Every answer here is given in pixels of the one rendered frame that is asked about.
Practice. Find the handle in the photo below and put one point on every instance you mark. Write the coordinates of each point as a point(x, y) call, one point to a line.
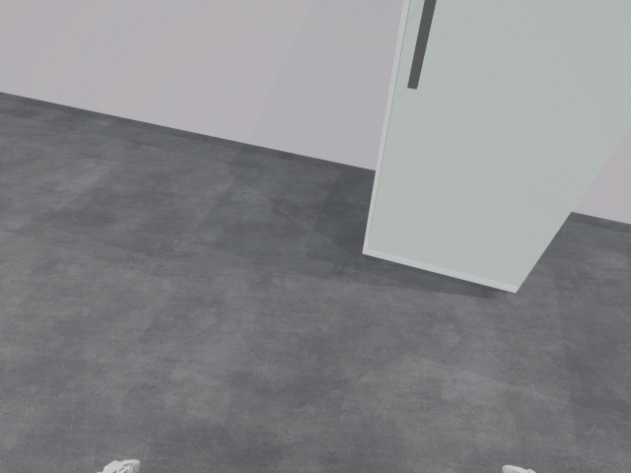
point(421, 43)

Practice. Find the fridge door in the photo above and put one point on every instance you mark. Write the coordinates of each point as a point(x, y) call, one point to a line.
point(519, 104)

